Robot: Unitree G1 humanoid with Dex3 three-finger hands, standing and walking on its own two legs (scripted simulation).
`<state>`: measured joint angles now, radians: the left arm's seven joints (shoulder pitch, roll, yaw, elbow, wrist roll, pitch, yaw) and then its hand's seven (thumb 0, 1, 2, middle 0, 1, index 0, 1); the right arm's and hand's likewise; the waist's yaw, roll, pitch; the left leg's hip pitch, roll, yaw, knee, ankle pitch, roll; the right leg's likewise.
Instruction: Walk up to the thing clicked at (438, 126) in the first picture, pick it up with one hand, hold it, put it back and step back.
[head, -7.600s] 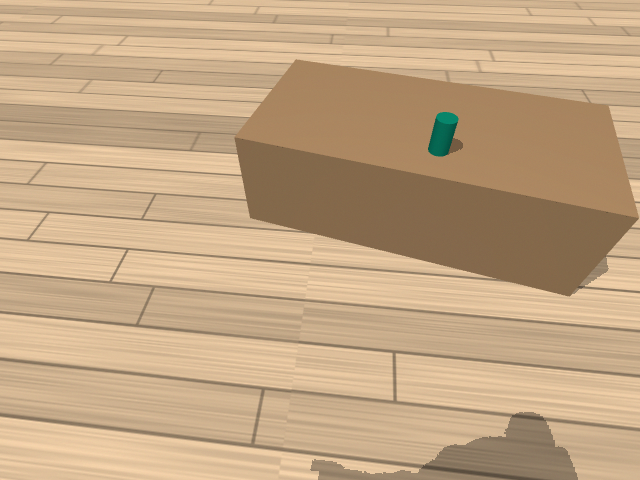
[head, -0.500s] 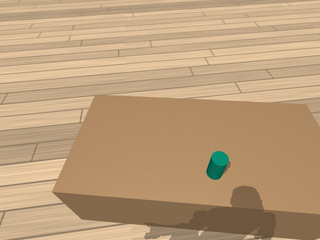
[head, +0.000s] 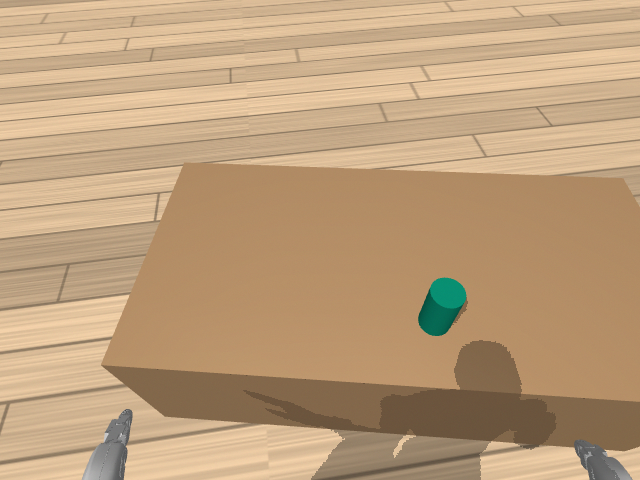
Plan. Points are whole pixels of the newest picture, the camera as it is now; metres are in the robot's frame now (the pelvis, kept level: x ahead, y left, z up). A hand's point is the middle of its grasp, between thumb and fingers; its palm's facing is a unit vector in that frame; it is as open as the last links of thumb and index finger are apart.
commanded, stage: go down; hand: right
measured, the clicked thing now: (440, 307) +0.49 -0.22 -0.27
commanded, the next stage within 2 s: none
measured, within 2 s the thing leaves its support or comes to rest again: neither
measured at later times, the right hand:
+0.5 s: hand (572, 474) +0.17 -0.29 -0.11, palm faces +0.10 +0.95 -0.31, open 17.7 cm
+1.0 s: hand (613, 384) +0.27 -0.35 -0.04, palm faces +0.21 +0.95 -0.23, open 17.7 cm
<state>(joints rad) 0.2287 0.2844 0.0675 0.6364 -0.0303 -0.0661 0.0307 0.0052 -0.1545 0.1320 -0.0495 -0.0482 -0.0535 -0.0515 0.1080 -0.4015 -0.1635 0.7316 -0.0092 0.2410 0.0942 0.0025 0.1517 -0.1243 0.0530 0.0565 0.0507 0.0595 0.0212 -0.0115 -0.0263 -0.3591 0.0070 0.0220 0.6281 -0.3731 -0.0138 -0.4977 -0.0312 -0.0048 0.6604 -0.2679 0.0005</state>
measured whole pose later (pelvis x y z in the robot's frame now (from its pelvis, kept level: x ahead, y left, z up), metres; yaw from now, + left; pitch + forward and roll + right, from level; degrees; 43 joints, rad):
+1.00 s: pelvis +0.00 +0.00 -0.03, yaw +0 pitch +9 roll +2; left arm 0.34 0.28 0.00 0.37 -0.01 -0.15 0.12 -0.01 -0.55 0.07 -0.06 -0.05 -0.05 -0.06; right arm -0.08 -0.60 -0.45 0.72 0.09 0.10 0.32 -0.01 0.58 -0.04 0.02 0.06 0.03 0.06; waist 0.05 0.00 -0.09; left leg -0.52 0.00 0.04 0.84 -0.48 -0.01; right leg -0.68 -0.04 0.02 0.88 -0.37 0.01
